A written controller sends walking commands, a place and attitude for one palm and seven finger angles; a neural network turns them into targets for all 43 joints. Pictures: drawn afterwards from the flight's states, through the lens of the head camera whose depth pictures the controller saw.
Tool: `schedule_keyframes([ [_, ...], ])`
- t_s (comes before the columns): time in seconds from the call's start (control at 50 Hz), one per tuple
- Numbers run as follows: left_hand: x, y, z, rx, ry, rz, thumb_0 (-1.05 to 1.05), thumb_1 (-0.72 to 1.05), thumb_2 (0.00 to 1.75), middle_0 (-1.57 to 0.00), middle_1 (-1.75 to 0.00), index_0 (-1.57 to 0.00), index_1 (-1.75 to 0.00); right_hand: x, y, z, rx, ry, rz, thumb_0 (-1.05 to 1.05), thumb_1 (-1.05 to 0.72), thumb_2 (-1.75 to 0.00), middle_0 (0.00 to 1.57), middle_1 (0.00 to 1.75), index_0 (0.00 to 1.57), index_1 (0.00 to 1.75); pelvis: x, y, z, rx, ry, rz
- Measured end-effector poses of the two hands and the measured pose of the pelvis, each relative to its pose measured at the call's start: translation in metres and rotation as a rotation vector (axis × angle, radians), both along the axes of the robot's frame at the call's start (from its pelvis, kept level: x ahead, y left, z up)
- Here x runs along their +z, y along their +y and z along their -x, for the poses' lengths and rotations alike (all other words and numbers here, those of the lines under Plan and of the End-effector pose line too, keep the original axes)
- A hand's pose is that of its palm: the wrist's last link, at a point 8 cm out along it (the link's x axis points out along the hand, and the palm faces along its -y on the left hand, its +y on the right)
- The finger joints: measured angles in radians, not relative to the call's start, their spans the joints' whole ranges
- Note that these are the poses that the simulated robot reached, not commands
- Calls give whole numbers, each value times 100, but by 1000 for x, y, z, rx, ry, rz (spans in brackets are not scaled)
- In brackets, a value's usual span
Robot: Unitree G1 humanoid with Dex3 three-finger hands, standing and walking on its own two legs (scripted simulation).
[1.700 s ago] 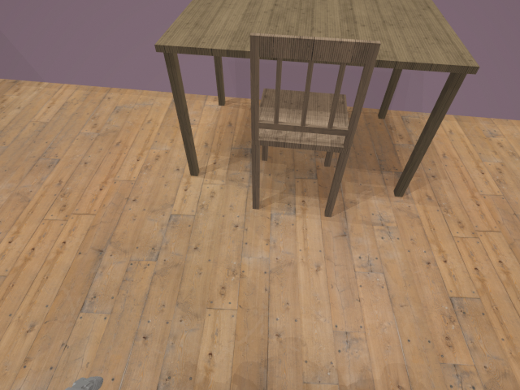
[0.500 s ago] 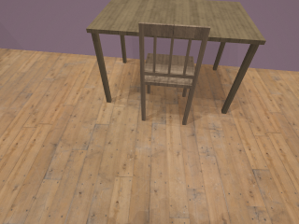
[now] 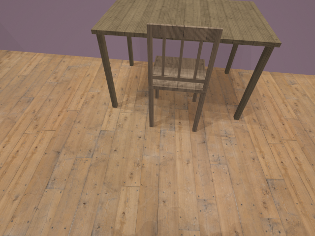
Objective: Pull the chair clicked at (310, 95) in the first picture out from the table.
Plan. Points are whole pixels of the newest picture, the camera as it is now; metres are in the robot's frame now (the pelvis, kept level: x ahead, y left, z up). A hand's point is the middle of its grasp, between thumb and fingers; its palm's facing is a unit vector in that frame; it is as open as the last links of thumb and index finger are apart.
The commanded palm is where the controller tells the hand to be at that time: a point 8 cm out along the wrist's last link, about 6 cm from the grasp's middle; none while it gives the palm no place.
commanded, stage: walk to a spot facing it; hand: left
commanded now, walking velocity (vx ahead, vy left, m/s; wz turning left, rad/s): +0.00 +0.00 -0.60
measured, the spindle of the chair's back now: (180, 59) +1.08 -0.07 -0.12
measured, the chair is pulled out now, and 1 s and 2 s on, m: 0.00 0.00 0.00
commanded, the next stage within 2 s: none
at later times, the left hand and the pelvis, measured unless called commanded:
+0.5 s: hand out of the picture +0.07 +0.16 -0.17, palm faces -0.15 -0.97 -0.21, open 7.4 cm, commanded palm none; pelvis +0.05 -0.03 -0.01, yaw -14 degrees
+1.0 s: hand (121, 165) +0.39 +0.16 -0.18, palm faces -0.45 -0.87 -0.21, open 7.4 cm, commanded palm none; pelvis +0.24 +0.00 -0.01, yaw -33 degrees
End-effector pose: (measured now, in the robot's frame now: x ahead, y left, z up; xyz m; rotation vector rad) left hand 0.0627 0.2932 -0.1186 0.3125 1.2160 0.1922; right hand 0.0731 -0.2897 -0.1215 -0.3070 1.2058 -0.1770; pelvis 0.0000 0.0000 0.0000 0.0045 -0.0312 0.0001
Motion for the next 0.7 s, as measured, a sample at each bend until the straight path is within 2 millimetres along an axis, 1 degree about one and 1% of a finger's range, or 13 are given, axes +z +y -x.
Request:
schedule_keyframes([
  [0.1,-5,-3,-2,-11,18,1,0,91,90,-21,-30,-20,-30,-2,3,2,-35,-26,0,1,-90,-89,21,30,21,30,-3,1,2,-41,6,-1],
  [0.18,-14,-16,1,-41,52,32,0,91,90,-20,-30,-20,-30,-10,12,14,-81,-35,-28,1,-90,-89,20,30,20,30,-8,1,2,-84,11,-6],
  [0.28,-23,-40,0,-72,93,80,0,91,90,-20,-30,-20,-30,-25,18,41,-161,-7,-81,1,-90,-89,21,30,21,30,-14,-6,-9,-150,12,-15],
  [0.32,-24,-52,-5,-88,102,92,1,91,90,-20,-30,-20,-30,-33,16,53,-199,11,-99,1,-90,-89,21,30,21,30,-17,-12,-16,-180,9,-14],
  [0.36,-30,-64,-12,-107,86,96,1,91,90,-20,-30,-20,-30,-44,12,63,-227,39,-111,1,-90,-89,21,30,21,30,-25,-20,-22,-196,11,-12],
  [0.38,-32,-69,-14,-105,77,96,0,91,90,-20,-30,-20,-30,-48,10,66,-235,61,-114,1,-90,-89,21,30,21,30,-28,-23,-25,-198,12,-5],
  [0.42,-31,-77,-13,-88,77,102,0,91,90,-21,-30,-20,-30,-47,7,65,-245,93,-119,1,-90,-89,21,30,20,30,-25,-27,-33,-203,12,8],
  [0.44,-29,-81,-12,-84,87,106,0,91,90,-21,-30,-20,-30,-44,6,61,-250,96,-120,1,-90,-89,20,30,20,30,-22,-28,-37,-210,14,10],
  [0.48,-24,-87,-10,-88,123,114,0,91,90,-21,-30,-20,-30,-36,5,47,-261,73,-123,1,-91,-89,20,30,20,30,-15,-29,-47,-229,22,6],
  [0.54,-18,-92,-12,-108,187,126,0,91,90,-21,-30,-20,-30,-23,4,18,-284,4,-123,2,-91,-89,20,30,20,30,-7,-29,-62,-263,35,-3],
  [0.58,-16,-92,-17,-121,222,130,0,91,90,-21,-30,-20,-30,-16,4,-5,-297,-44,-122,1,-91,-89,20,30,20,30,-4,-28,-74,-288,42,-6],
  [0.64,-16,-86,-33,-137,255,130,0,91,90,-21,-30,-20,-30,-9,6,-42,-305,-107,-119,1,-91,-89,20,30,20,30,-2,-24,-95,-323,48,-3],
  [0.7,-20,-75,-59,-149,269,125,0,90,90,-21,-30,-20,-30,-4,11,-83,-303,-161,-110,1,-91,-89,20,30,20,30,-5,-16,-120,-353,49,3],
])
